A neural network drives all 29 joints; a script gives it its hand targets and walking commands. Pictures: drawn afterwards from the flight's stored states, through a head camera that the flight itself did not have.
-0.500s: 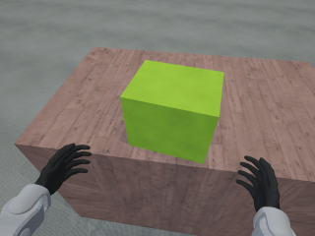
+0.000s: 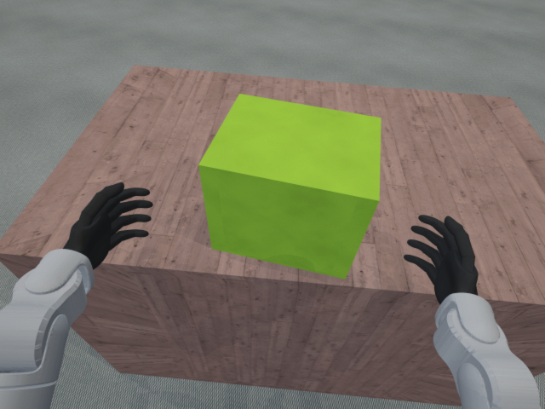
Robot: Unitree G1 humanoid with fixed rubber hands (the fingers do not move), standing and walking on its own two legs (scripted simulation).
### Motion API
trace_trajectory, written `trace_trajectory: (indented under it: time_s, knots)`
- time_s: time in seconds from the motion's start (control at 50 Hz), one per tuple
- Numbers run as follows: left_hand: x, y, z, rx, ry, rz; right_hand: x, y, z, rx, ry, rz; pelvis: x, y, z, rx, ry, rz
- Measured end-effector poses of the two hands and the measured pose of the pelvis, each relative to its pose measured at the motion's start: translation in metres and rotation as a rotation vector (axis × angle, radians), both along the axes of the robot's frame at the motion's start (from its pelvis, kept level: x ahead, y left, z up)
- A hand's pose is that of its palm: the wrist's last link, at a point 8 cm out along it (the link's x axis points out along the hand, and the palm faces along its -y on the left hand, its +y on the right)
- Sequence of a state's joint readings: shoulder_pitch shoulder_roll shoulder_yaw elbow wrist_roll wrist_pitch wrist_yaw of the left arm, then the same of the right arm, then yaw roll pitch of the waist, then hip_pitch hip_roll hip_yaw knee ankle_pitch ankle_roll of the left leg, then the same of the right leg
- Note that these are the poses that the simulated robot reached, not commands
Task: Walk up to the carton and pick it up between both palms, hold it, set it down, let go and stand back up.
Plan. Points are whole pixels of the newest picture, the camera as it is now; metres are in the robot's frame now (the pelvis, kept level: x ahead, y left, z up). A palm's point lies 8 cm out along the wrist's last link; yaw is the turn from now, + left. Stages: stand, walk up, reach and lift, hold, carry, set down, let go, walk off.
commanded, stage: reach and lift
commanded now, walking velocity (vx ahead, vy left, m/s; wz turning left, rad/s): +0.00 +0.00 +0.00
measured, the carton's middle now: (292, 186) +0.46 -0.03 +0.07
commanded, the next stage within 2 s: none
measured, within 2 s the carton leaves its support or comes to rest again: neither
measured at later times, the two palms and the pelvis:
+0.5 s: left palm (123, 183) +0.37 +0.21 +0.16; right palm (475, 241) +0.29 -0.24 +0.14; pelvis -0.03 -0.01 +0.00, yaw +1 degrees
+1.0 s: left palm (143, 128) +0.44 +0.19 +0.19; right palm (460, 189) +0.36 -0.24 +0.16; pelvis -0.01 -0.01 +0.00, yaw +3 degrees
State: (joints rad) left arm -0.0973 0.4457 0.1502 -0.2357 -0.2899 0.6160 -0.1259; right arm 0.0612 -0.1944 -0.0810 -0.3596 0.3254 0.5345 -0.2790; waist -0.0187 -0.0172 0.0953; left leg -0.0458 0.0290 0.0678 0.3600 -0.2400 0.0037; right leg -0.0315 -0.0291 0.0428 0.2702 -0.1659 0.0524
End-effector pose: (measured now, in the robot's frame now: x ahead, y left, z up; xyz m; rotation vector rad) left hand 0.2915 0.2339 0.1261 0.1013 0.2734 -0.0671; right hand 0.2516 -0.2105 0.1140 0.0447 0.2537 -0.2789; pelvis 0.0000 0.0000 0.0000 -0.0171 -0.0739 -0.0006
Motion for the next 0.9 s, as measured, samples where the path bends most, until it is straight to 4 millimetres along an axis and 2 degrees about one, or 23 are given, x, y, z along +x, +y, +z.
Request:
trace_trajectory:
  time_s: [0.1,0.28,0.4,0.5,0.64,0.76,0.9]
  knots:
    - [0.019,-0.005,0.013,-0.004,-0.002,-0.005,0.004,-0.008,0.004,0.006,-0.013,-0.013,-0.008,0.002,0.0,0.001,0.002,0.002]
    - [0.045,-0.021,0.023,-0.017,0.028,-0.034,0.013,-0.02,0.014,0.017,-0.022,-0.01,-0.022,-0.002,0.0,0.008,0.024,0.007]
    - [0.059,-0.029,0.028,-0.023,0.025,-0.048,0.026,-0.027,0.026,0.021,-0.038,-0.023,-0.028,-0.006,-0.001,0.011,0.04,0.016]
    - [0.075,-0.027,0.031,-0.035,0.035,-0.022,0.043,-0.031,0.03,0.026,-0.025,-0.026,-0.031,-0.009,-0.001,0.011,0.052,0.024]
    - [0.096,-0.027,0.041,-0.031,0.013,-0.012,0.067,-0.033,0.031,0.035,-0.004,-0.031,-0.026,-0.013,-0.001,0.007,0.08,0.042]
    - [0.118,-0.036,0.056,-0.028,-0.015,-0.027,0.088,-0.029,0.037,0.044,-0.019,-0.014,-0.019,-0.013,-0.001,0.001,0.098,0.055]
    - [0.137,-0.043,0.066,-0.046,-0.026,-0.032,0.102,-0.027,0.047,0.033,-0.038,-0.014,-0.014,-0.013,-0.002,-0.004,0.103,0.058]
